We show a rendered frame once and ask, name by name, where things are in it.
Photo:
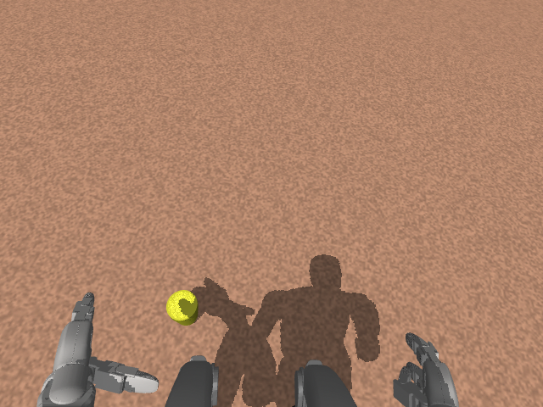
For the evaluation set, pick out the cup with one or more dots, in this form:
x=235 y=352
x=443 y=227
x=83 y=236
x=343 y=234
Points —
x=182 y=307

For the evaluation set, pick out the left robot hand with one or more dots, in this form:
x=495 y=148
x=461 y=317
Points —
x=75 y=348

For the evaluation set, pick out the left robot arm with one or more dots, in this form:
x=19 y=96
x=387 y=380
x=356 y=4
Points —
x=68 y=386

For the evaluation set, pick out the right robot hand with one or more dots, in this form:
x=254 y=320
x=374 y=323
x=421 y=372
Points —
x=432 y=385

